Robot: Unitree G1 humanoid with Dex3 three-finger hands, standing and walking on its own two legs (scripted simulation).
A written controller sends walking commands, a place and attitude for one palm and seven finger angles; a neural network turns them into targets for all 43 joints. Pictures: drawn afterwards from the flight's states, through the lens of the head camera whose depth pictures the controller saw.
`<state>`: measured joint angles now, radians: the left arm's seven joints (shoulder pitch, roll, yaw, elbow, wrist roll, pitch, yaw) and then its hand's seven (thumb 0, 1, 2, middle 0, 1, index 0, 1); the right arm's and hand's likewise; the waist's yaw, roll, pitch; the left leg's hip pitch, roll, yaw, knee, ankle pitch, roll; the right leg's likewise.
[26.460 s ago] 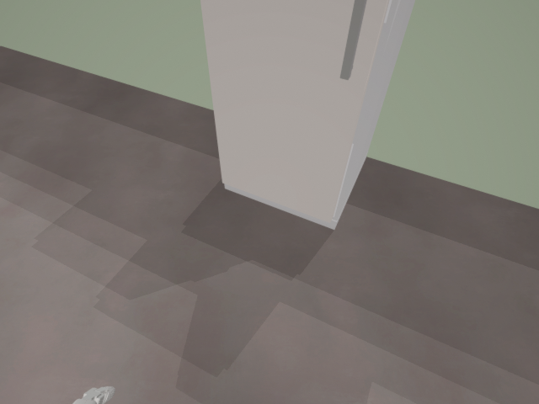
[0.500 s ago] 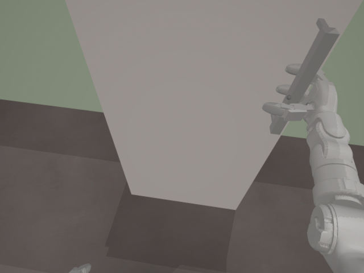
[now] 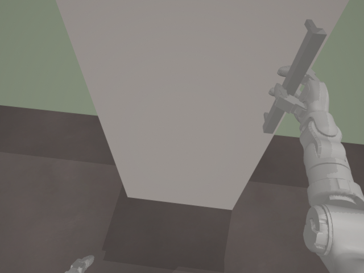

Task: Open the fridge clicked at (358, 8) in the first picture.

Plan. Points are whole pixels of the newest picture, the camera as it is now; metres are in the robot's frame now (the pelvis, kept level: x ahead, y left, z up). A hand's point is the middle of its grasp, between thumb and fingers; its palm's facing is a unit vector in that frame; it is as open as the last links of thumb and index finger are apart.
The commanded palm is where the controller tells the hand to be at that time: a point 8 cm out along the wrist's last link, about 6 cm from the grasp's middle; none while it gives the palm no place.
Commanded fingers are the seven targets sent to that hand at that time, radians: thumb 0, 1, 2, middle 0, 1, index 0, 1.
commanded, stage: grip the handle and tug to test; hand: right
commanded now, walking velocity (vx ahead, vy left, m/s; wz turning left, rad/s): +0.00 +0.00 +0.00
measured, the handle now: (285, 84) +0.52 -0.17 +0.17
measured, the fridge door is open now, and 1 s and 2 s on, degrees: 0 0 26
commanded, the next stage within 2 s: pull the door a little, standing still in 0.64 s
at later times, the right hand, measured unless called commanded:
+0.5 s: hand (281, 97) +0.46 -0.15 +0.17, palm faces +0.02 +1.00 +0.01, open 5.9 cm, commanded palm +0.41 -0.20 +0.17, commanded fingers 0.00 -0.90 -0.90 0.45 1.40 0.45 1.40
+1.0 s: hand (281, 98) +0.46 -0.15 +0.17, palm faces +0.03 +1.00 +0.01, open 5.9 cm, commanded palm +0.40 -0.20 +0.17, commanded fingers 0.00 -0.90 -0.90 0.45 1.40 0.45 1.40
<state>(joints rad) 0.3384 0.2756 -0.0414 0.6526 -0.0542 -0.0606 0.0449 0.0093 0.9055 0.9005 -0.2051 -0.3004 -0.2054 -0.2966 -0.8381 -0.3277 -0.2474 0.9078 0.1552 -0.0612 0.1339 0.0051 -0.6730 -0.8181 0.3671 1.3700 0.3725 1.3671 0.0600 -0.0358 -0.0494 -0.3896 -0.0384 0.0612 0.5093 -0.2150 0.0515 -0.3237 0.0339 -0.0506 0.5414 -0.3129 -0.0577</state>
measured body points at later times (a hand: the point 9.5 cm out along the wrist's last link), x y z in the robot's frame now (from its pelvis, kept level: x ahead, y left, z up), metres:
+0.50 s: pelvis +0.00 +0.00 +0.00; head +0.02 +0.02 +0.45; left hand +0.08 +0.26 -0.11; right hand +0.45 -0.20 +0.17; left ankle +0.03 +0.09 -0.73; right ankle -0.02 -0.08 -0.73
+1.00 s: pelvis +0.03 +0.00 +0.01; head +0.05 +0.02 +0.46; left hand +0.16 +0.25 -0.10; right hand +0.45 -0.20 +0.17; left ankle +0.03 +0.09 -0.73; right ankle -0.02 -0.08 -0.73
